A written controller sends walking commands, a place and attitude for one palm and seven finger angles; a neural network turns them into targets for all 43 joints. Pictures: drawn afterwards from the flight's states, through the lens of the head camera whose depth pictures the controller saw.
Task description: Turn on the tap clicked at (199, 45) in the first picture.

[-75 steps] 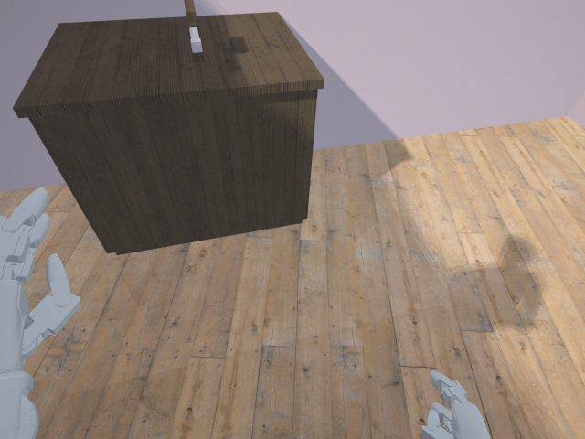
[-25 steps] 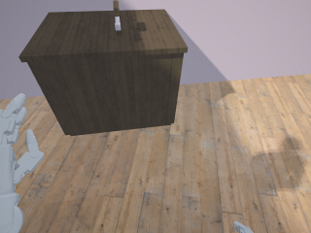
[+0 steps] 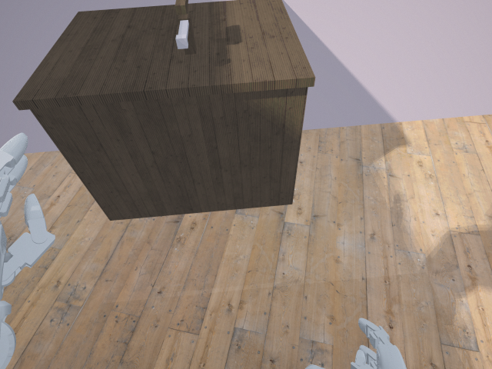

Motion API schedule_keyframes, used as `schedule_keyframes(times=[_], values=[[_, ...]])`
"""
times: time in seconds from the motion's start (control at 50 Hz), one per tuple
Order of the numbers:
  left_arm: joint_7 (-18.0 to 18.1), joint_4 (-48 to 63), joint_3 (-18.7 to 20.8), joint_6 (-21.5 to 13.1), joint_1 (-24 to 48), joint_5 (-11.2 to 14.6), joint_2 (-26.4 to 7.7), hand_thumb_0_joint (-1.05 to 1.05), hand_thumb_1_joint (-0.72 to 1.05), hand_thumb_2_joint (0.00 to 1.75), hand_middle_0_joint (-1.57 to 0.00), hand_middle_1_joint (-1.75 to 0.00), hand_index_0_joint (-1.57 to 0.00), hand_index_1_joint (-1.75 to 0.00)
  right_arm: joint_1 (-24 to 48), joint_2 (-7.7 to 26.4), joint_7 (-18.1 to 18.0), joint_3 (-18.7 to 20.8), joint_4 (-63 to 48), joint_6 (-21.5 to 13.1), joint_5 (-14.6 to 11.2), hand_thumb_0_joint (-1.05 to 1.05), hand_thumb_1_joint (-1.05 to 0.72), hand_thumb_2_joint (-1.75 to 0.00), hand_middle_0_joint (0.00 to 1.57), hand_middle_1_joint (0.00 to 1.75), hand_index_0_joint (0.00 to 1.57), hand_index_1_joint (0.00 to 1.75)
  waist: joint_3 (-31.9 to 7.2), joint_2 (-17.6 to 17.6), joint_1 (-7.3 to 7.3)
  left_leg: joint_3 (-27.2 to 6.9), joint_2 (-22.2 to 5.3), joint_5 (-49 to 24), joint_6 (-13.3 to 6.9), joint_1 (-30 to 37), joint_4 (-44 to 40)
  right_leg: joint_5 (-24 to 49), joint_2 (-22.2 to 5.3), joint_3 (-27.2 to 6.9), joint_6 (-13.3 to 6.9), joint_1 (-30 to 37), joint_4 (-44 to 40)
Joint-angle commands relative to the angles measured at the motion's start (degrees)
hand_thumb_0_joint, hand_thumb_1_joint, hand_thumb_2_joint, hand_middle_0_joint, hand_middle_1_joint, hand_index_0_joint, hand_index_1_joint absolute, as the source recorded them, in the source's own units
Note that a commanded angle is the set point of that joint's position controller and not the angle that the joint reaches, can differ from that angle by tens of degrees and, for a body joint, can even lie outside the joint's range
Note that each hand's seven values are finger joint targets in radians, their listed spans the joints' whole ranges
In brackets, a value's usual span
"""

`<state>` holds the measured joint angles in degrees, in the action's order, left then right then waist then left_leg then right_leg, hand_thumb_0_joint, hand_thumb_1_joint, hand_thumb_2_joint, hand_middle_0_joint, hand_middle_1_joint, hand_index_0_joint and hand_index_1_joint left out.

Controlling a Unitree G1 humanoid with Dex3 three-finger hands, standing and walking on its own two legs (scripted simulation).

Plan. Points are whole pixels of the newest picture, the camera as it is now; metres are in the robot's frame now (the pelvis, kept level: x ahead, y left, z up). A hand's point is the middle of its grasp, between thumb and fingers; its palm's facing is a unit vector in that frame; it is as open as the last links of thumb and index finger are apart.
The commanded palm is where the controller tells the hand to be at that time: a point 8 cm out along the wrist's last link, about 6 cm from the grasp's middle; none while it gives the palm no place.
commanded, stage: walk to a spot facing it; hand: left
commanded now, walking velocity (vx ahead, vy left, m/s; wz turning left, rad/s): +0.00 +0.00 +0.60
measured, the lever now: (182, 41) +0.88 +0.23 +0.11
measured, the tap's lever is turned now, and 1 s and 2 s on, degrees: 0 0 0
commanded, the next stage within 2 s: turn to face it in 0.12 s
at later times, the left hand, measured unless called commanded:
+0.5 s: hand (37, 189) +0.28 +0.27 +0.20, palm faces +0.54 -0.77 -0.34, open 7.4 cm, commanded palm +0.22 +0.29 +0.20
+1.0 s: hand (137, 190) +0.29 +0.15 +0.20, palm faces +0.26 -0.86 -0.44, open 7.4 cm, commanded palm +0.23 +0.20 +0.20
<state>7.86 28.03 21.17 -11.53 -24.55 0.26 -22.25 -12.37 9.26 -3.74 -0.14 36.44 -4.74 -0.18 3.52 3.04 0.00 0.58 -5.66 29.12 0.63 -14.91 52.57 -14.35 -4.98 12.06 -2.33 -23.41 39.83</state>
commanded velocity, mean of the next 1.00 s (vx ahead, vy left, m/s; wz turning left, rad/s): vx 0.00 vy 0.00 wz -0.22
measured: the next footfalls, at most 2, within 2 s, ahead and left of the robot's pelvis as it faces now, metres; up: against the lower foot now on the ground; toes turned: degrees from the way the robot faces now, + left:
left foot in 0.36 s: +0.15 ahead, +0.13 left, +0.00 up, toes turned +14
right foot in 0.68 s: +0.13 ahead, -0.13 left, +0.00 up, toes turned -8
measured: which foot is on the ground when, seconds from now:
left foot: up 0.00-0.34, down 0.36-0.70, up 0.72-1.00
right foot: down 0.00-0.36, up 0.38-0.66, down 0.68-1.00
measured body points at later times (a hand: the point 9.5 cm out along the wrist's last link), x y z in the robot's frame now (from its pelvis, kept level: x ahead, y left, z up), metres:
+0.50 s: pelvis +0.08 +0.00 +0.02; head +0.09 +0.02 +0.47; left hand +0.25 +0.31 +0.22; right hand +0.29 -0.19 -0.05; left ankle +0.11 +0.12 -0.71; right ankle +0.07 -0.12 -0.68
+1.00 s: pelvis +0.04 -0.06 +0.02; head +0.06 -0.06 +0.47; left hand +0.27 +0.19 +0.22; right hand +0.15 -0.34 -0.07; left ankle +0.03 +0.08 -0.67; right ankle +0.09 -0.13 -0.71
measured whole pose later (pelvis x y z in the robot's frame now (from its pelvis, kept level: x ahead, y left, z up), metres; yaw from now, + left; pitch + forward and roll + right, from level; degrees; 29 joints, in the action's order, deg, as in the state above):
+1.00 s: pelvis +0.04 -0.06 +0.02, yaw -7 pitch +1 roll +1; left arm 8.8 30.0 21.6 -12.2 -28.5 2.4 -22.6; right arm -12.2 15.0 -3.5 2.5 34.6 -2.6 -0.2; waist 1.8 -1.2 1.4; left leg 2.7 -1.8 25.7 2.8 -21.5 49.4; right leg -8.9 2.7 1.9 -4.9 -20.7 28.5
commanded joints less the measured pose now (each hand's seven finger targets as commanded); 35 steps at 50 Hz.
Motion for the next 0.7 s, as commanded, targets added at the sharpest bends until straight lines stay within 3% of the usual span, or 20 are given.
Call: schedule_keyframes(times=[0.0,0.04,0.08,0.12,0.18,0.24,0.3,0.32,0.34,0.36,0.38,0.4,0.44,0.48,0.56,0.58,0.62,0.64,0.66,0.68], values=[[1.3,10.8,9.6,-3.5,2.9,0.2,-12.5,0.0,0.9,0.9,-0.2,-0.3,-0.2,-0.3,6.8,7.2,-0.4,2.5,-8.7,-2.3,0.5,0.0,-0.9,-0.9,0.2,0.3,0.2,0.3,-8.1,-13.7,-0.65,-3.4,1.1,-0.6,0.0,-22.3,30.7,1.8,-24.5,-34.2,-7.7,17.7,-23.7],[1.5,12.6,9.7,-4.5,-1.4,-0.1,-11.4,0.0,0.9,0.9,-0.2,-0.3,-0.2,-0.3,8.0,6.7,0.0,2.1,-8.1,-0.7,0.5,0.0,-0.9,-0.9,0.2,0.3,0.2,0.3,-7.5,-10.0,-0.65,-2.2,-0.2,-4.5,1.5,-22.0,29.7,13.8,-20.1,-19.9,-5.8,16.1,-20.0],[1.7,15.5,9.8,-4.7,-1.8,0.2,-11.0,0.0,0.9,0.9,-0.2,-0.3,-0.2,-0.3,9.0,6.2,-0.2,1.9,-8.9,0.1,0.4,0.0,-0.9,-0.9,0.2,0.3,0.2,0.3,-9.4,-9.9,-0.04,-0.1,-0.5,-5.0,2.3,-19.8,22.1,25.4,-17.5,-10.8,-4.1,17.5,-17.5],[2.3,17.6,10.1,-4.6,-1.3,0.6,-11.3,0.0,0.9,0.9,-0.2,-0.3,-0.2,-0.3,7.8,6.6,-0.3,2.4,-9.9,0.3,0.6,0.0,-0.9,-0.9,0.2,0.3,0.2,0.3,-10.2,-10.4,0.3,2.9,-1.0,-7.2,2.4,-16.2,13.2,30.9,-17.2,-6.7,-3.6,16.1,-17.0],[3.5,19.0,10.5,-4.0,-4.1,1.4,-11.1,0.0,0.9,0.9,-0.2,-0.3,-0.2,-0.3,6.8,6.4,-0.9,2.9,-11.6,0.0,0.8,0.0,-0.9,-0.9,0.2,0.3,0.2,0.3,-12.4,-11.3,-0.67,7.1,0.1,-6.6,2.1,-12.3,-0.8,37.3,-17.4,-4.7,-3.7,19.7,-14.3],[4.5,18.5,10.1,-3.2,-6.6,1.7,-9.4,0.0,0.9,0.9,-0.2,-0.3,-0.2,-0.3,5.4,6.2,-0.7,2.7,-12.4,0.1,0.9,0.0,-0.9,-0.9,0.2,0.3,0.2,0.3,-12.8,-12.4,-1.38,8.8,2.5,-9.3,1.1,-9.5,-11.3,37.5,-15.8,-6.2,-4.1,20.5,-11.7],[4.6,18.6,8.2,-3.3,-3.3,1.8,-8.0,0.0,0.9,0.9,-0.2,-0.3,-0.2,-0.3,3.2,7.0,-1.2,3.0,-12.2,0.6,0.6,0.0,-0.9,-0.9,0.2,0.3,0.2,0.3,-15.3,-7.7,1.32,9.9,3.8,-23.4,0.9,4.3,-25.4,29.4,-10.4,-4.4,-0.1,16.6,-5.1],[4.5,19.3,7.8,-3.9,-0.9,1.9,-8.3,0.0,0.9,0.9,-0.2,-0.3,-0.2,-0.3,3.6,8.0,-1.5,3.3,-12.6,0.6,0.4,0.0,-0.9,-0.9,0.2,0.3,0.2,0.3,-15.8,-2.1,1.3,5.3,-0.7,-30.7,-0.7,9.3,-27.5,21.5,-7.1,-4.3,1.9,12.7,-0.1],[4.3,19.7,7.3,-4.4,1.2,2.0,-8.4,0.0,0.9,0.9,-0.2,-0.3,-0.2,-0.3,4.2,9.3,-1.5,3.4,-12.8,0.3,0.1,0.0,-0.9,-0.9,0.2,0.3,0.2,0.3,-15.5,7.6,0.19,-7.2,-10.9,-46.3,-5.4,13.5,-28.3,-2.0,-1.6,-4.1,4.0,3.8,5.3],[4.0,17.5,6.9,-4.9,2.5,1.8,-9.2,0.0,0.9,0.9,-0.2,-0.3,-0.2,-0.3,3.7,9.4,-1.0,3.3,-12.7,0.0,-0.1,0.0,-0.9,-0.9,0.2,0.3,0.2,0.3,-13.9,10.4,-0.67,-13.8,-17.7,-55.7,-10.0,13.9,-30.2,-20.7,1.0,-7.8,3.7,-1.6,10.3],[3.4,13.3,6.8,-5.1,2.1,1.4,-9.4,0.0,0.9,0.9,-0.2,-0.3,-0.2,-0.3,4.6,8.7,-0.9,2.6,-12.1,-0.9,0.5,0.0,-0.9,-0.9,0.2,0.3,0.2,0.3,-10.7,9.4,-0.58,-14.4,-18.6,-53.9,-10.5,13.0,-32.1,-21.9,1.9,-10.1,3.4,-4.1,13.9],[2.9,13.5,5.2,-4.9,4.7,0.9,-8.6,0.0,0.9,0.9,-0.2,-0.3,-0.2,-0.3,5.4,8.8,-0.8,2.2,-11.4,-1.1,1.3,0.0,-0.9,-0.9,0.2,0.3,0.2,0.3,-9.0,10.4,-0.17,-12.8,-19.3,-49.9,-10.2,10.1,-32.7,-19.8,0.6,-10.6,3.6,-3.5,14.3],[2.6,14.6,3.5,-4.1,7.1,0.5,-7.3,0.0,0.9,0.9,-0.2,-0.3,-0.2,-0.3,3.8,9.5,0.2,2.9,-10.9,-1.9,0.5,0.0,-0.9,-0.9,0.2,0.3,0.2,0.3,-10.1,12.4,0.03,-3.9,-16.1,-50.1,-8.4,11.8,-29.5,-13.3,1.6,-9.3,3.8,-2.4,9.9],[2.1,17.8,1.9,-3.5,7.4,0.7,-6.1,0.0,0.9,0.9,-0.2,-0.3,-0.2,-0.3,4.0,9.5,1.1,3.0,-11.6,-3.2,0.2,0.0,-0.9,-0.9,0.2,0.3,0.2,0.3,-10.3,12.8,-0.21,2.3,-14.0,-45.3,-6.1,10.5,-29.3,-10.2,2.9,-7.2,4.2,-0.1,6.6],[1.5,15.7,3.0,-2.7,4.9,1.4,-6.0,0.0,0.9,0.9,-0.2,-0.3,-0.2,-0.3,4.1,9.4,2.2,2.6,-12.2,-4.3,0.3,0.0,-0.9,-0.9,0.2,0.3,0.2,0.3,-8.2,12.6,-0.08,3.7,-15.1,-33.6,-4.9,2.9,-31.1,-9.3,4.1,-4.9,5.0,5.3,1.5],[1.5,14.2,4.6,-2.4,4.1,1.5,-7.5,0.0,0.9,0.9,-0.2,-0.3,-0.2,-0.3,4.3,9.4,2.0,2.6,-12.5,-4.3,0.3,0.0,-0.9,-0.9,0.2,0.3,0.2,0.3,-7.9,11.0,-0.36,4.1,-15.2,-30.6,-4.5,1.8,-30.4,-7.7,4.2,-4.6,5.2,6.5,-0.7],[1.2,12.4,5.2,-2.5,3.1,1.7,-7.1,0.0,0.9,0.9,-0.2,-0.3,-0.2,-0.3,4.0,9.0,2.1,2.6,-12.5,-4.1,0.0,0.0,-0.9,-0.9,0.2,0.3,0.2,0.3,-8.9,8.4,-0.89,6.3,-14.0,-26.4,-2.9,1.1,-25.4,-3.1,4.7,-4.0,5.2,10.1,-7.2],[1.0,11.6,5.7,-2.5,3.6,1.6,-7.6,0.0,0.9,0.9,-0.2,-0.3,-0.2,-0.3,4.0,8.8,2.1,2.6,-12.6,-3.9,-0.1,0.0,-0.9,-0.9,0.2,0.3,0.2,0.3,-8.9,6.3,-0.92,7.3,-12.7,-22.4,-1.6,-0.8,-21.8,1.6,3.7,-5.2,4.7,12.4,-10.9],[1.0,11.3,5.8,-2.8,4.3,1.4,-8.3,0.0,0.9,0.9,-0.2,-0.3,-0.2,-0.3,3.5,7.7,2.1,2.6,-12.6,-3.6,-0.3,0.0,-0.9,-0.9,0.2,0.3,0.2,0.3,-9.1,-0.9,-0.32,9.3,-9.0,-16.5,0.2,-1.5,-15.0,10.6,-0.3,-10.9,2.8,12.0,-15.1],[1.3,9.9,6.9,-2.5,3.5,1.2,-10.1,0.0,0.9,0.9,-0.2,-0.3,-0.2,-0.3,3.9,6.0,2.0,2.1,-13.2,-3.1,-0.3,0.0,-0.9,-0.9,0.2,0.3,0.2,0.3,-9.6,-12.9,0.17,10.1,-2.4,-3.3,2.4,-8.6,-6.0,24.8,-8.8,-25.1,-1.6,13.9,-17.1]])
